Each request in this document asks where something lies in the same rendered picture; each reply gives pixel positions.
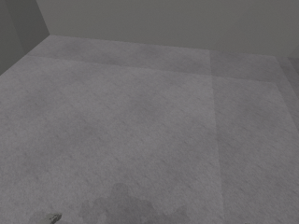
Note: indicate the robot left hand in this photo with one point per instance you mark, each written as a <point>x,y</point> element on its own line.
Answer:
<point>50,218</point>

